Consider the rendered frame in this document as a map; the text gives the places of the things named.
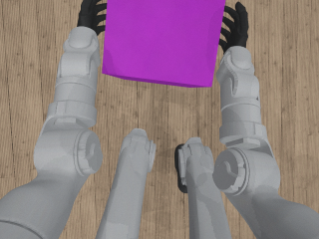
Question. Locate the right robot upper arm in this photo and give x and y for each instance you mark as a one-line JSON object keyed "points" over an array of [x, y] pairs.
{"points": [[250, 180]]}

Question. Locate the right robot hand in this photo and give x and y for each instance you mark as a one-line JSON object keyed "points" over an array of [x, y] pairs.
{"points": [[238, 29]]}

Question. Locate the left robot shin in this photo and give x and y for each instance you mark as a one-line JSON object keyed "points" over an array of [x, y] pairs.
{"points": [[127, 139]]}

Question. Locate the left robot upper arm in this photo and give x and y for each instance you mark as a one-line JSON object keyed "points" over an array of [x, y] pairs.
{"points": [[40, 209]]}

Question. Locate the robot right thigh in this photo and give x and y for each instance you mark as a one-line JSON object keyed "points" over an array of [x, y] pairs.
{"points": [[206, 212]]}

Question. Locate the left robot hand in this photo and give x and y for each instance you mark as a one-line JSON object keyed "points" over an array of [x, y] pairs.
{"points": [[88, 15]]}

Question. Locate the robot right forearm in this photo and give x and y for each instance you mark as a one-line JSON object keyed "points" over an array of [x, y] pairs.
{"points": [[241, 124]]}

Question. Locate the carton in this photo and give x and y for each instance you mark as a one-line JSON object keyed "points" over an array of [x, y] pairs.
{"points": [[167, 42]]}

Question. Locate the robot left forearm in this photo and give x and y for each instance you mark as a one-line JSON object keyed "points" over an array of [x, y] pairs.
{"points": [[73, 106]]}

